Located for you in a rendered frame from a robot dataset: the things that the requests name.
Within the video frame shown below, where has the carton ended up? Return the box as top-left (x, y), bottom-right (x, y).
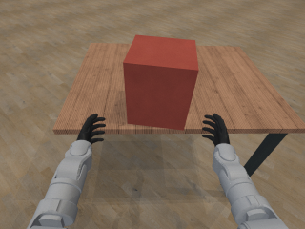
top-left (123, 34), bottom-right (199, 131)

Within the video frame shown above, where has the robot right hand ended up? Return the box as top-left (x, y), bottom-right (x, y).
top-left (202, 113), bottom-right (230, 147)

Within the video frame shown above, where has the robot left hand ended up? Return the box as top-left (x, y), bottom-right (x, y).
top-left (76, 114), bottom-right (106, 144)

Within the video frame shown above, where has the right robot forearm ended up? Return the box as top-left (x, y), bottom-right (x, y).
top-left (212, 143), bottom-right (289, 229)

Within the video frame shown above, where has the left robot forearm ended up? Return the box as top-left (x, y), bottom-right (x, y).
top-left (27, 140), bottom-right (92, 229)

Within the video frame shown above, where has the table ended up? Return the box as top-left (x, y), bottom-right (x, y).
top-left (53, 43), bottom-right (305, 177)

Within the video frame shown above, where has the right robot upper arm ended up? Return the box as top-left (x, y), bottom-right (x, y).
top-left (237, 218), bottom-right (287, 229)

